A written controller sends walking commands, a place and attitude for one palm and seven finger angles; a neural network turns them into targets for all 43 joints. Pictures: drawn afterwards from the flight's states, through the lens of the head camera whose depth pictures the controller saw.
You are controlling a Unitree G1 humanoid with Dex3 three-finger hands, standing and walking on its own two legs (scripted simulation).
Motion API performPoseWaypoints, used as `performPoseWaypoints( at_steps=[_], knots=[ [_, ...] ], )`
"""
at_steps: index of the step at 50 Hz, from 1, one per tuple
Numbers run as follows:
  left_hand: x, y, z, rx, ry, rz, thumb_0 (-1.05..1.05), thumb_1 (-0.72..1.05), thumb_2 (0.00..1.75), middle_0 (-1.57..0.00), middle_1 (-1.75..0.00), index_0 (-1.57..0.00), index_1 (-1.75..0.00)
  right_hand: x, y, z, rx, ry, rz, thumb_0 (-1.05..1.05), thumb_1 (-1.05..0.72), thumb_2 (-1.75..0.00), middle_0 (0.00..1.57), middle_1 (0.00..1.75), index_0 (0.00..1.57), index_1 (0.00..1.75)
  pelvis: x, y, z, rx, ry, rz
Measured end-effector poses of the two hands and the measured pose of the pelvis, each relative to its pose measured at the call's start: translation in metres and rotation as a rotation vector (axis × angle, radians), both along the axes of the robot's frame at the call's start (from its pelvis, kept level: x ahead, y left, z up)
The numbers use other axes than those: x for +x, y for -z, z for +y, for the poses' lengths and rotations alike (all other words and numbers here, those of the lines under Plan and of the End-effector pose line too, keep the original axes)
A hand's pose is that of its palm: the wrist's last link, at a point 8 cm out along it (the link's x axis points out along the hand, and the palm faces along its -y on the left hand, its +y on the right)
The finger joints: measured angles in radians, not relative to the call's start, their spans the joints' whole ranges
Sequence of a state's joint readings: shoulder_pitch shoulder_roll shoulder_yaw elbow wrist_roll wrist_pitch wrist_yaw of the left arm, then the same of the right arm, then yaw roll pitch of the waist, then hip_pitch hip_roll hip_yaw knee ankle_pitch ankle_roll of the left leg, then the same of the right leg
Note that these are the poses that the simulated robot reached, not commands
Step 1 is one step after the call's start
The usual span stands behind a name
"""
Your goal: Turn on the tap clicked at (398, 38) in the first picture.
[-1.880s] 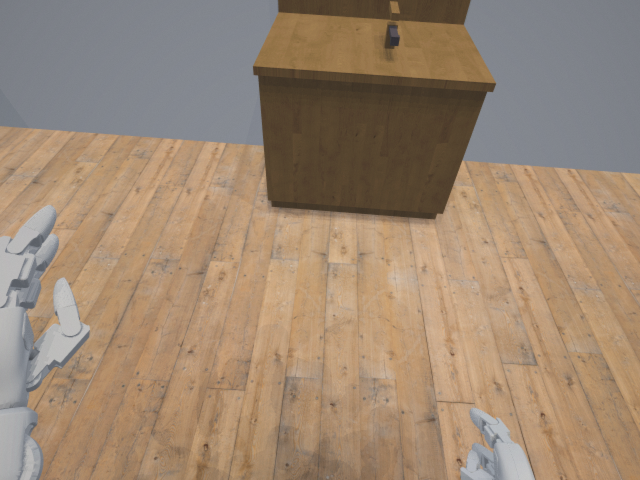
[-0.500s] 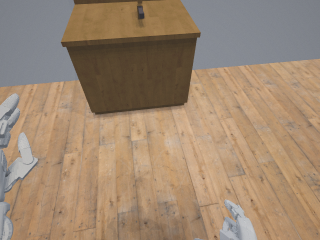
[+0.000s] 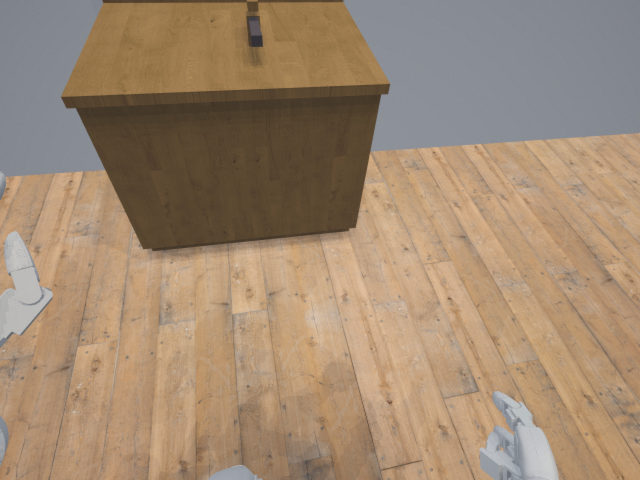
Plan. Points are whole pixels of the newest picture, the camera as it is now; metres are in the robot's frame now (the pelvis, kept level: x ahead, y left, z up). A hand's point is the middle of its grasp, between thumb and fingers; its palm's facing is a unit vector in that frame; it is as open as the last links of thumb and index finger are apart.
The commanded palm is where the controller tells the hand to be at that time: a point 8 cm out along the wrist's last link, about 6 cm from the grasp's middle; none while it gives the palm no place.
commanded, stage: walk to a spot facing it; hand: left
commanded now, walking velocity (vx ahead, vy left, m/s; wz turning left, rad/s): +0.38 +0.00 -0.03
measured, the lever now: (256, 39) +1.09 +0.22 +0.03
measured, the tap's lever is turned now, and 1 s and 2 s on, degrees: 0 0 0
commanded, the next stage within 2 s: turn to face it in 0.56 s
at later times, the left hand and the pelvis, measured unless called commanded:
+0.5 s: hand (168, 186) +0.36 +0.19 +0.19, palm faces +0.43 -0.78 -0.45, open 7.4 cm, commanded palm +0.29 +0.24 +0.20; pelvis +0.15 -0.05 +0.02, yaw +4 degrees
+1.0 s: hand (193, 127) +0.45 +0.19 +0.20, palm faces +0.53 -0.75 -0.39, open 7.4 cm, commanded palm +0.41 +0.22 +0.20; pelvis +0.27 -0.07 +0.00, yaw +4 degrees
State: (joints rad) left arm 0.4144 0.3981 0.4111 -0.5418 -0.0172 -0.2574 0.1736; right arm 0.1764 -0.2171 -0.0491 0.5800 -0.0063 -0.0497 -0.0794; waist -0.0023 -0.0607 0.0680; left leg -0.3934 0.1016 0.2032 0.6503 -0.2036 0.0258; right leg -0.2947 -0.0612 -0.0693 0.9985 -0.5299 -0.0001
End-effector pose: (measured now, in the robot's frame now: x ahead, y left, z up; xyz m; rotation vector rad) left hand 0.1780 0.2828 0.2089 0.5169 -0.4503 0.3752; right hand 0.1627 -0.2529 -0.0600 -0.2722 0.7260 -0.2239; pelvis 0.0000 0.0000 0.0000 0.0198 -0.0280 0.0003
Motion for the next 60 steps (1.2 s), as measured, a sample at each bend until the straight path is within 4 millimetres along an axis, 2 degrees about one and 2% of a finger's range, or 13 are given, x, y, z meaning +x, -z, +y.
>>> performPoseWaypoints(
  at_steps=[6, 11, 16, 18, 23, 28, 33, 38, 43, 47, 52, 56, 60],
  knots=[
    [0.043, -0.007, -0.016, -0.028, 0.037, 0.05, 0.01, 0.89, 0.9, -0.21, -0.3, -0.2, -0.3, 0.035, -0.004, 0.036, 0.141, -0.036, -0.04, 0.01, -0.91, -0.89, 0.2, 0.3, 0.2, 0.3, 0.03, -0.013, -0.007, -0.023, 0.019, 0.018],
    [0.061, -0.015, -0.038, 0.031, 0.022, 0.108, 0.01, 0.89, 0.9, -0.21, -0.3, -0.21, -0.3, 0.051, 0.011, 0.041, 0.213, -0.061, 0.012, 0.01, -0.9, -0.89, 0.21, 0.3, 0.2, 0.3, 0.062, -0.018, -0.024, -0.035, 0.007, 0.029],
    [0.085, -0.005, -0.051, 0.043, -0.067, 0.127, 0.01, 0.89, 0.9, -0.21, -0.3, -0.21, -0.3, 0.075, 0.045, 0.014, 0.208, -0.089, 0.11, 0.01, -0.9, -0.89, 0.21, 0.3, 0.2, 0.3, 0.095, -0.003, -0.046, -0.025, -0.027, 0.022],
    [0.097, 0.0, -0.053, -0.003, -0.087, 0.136, 0.01, 0.89, 0.9, -0.21, -0.3, -0.21, -0.3, 0.085, 0.048, -0.002, 0.177, -0.094, 0.159, 0.01, -0.9, -0.89, 0.21, 0.3, 0.2, 0.3, 0.107, -0.006, -0.049, -0.015, -0.035, 0.017],
    [0.127, 0.003, -0.057, -0.034, -0.087, 0.178, 0.01, 0.89, 0.9, -0.21, -0.3, -0.21, -0.3, 0.12, 0.029, -0.037, 0.091, -0.065, 0.186, 0.02, -0.91, -0.89, 0.21, 0.3, 0.2, 0.3, 0.138, -0.018, -0.052, -0.003, -0.067, 0.026],
    [0.154, -0.006, -0.053, 0.004, -0.056, 0.147, 0.01, 0.89, 0.9, -0.21, -0.3, -0.21, -0.3, 0.166, 0.005, -0.05, 0.012, -0.063, 0.134, 0.02, -0.91, -0.89, 0.2, 0.3, 0.2, 0.3, 0.172, -0.02, -0.049, 0.007, -0.082, 0.03],
    [0.183, -0.008, -0.035, 0.049, -0.038, 0.014, 0.01, 0.89, 0.9, -0.21, -0.3, -0.21, -0.3, 0.22, 0.002, -0.038, -0.019, -0.05, 0.01, 0.02, -0.91, -0.9, 0.2, 0.3, 0.19, 0.3, 0.206, 0.002, -0.034, -0.002, -0.072, 0.001],
    [0.211, -0.003, -0.022, 0.009, -0.068, 0.025, 0.01, 0.89, 0.9, -0.21, -0.3, -0.21, -0.3, 0.254, 0.001, 0.0, 0.09, -0.104, -0.019, 0.01, -0.91, -0.89, 0.2, 0.3, 0.19, 0.3, 0.223, -0.002, -0.04, -0.015, -0.097, -0.001],
    [0.212, -0.011, -0.042, -0.006, -0.074, 0.056, 0.01, 0.89, 0.9, -0.21, -0.3, -0.21, -0.3, 0.272, 0.0, 0.028, 0.181, -0.192, -0.034, 0.01, -0.91, -0.89, 0.2, 0.3, 0.2, 0.3, 0.243, -0.012, -0.051, -0.036, -0.087, 0.006],
    [0.215, -0.01, -0.058, 0.027, -0.114, 0.059, 0.01, 0.89, 0.9, -0.21, -0.3, -0.21, -0.3, 0.284, 0.014, 0.027, 0.217, -0.24, -0.029, 0.01, -0.9, -0.89, 0.21, 0.3, 0.2, 0.3, 0.26, -0.004, -0.066, -0.024, -0.08, -0.005],
    [0.244, 0.005, -0.064, -0.086, -0.142, 0.082, 0.01, 0.89, 0.9, -0.21, -0.3, -0.21, -0.3, 0.292, 0.022, -0.002, 0.171, -0.22, 0.027, 0.01, -0.9, -0.89, 0.21, 0.3, 0.2, 0.3, 0.271, -0.007, -0.072, -0.015, -0.059, -0.004],
    [0.267, 0.009, -0.07, -0.111, -0.076, 0.103, 0.01, 0.89, 0.9, -0.21, -0.3, -0.21, -0.3, 0.291, 0.006, -0.031, 0.099, -0.139, 0.025, 0.02, -0.91, -0.89, 0.21, 0.3, 0.2, 0.3, 0.274, -0.012, -0.07, -0.012, -0.04, 0.008],
    [0.277, 0.005, -0.074, -0.069, 0.027, 0.076, 0.01, 0.89, 0.9, -0.21, -0.3, -0.21, -0.3, 0.283, -0.012, -0.055, 0.027, -0.041, -0.015, 0.02, -0.91, -0.89, 0.21, 0.3, 0.2, 0.3, 0.275, -0.01, -0.065, -0.018, -0.006, 0.008]
  ],
)
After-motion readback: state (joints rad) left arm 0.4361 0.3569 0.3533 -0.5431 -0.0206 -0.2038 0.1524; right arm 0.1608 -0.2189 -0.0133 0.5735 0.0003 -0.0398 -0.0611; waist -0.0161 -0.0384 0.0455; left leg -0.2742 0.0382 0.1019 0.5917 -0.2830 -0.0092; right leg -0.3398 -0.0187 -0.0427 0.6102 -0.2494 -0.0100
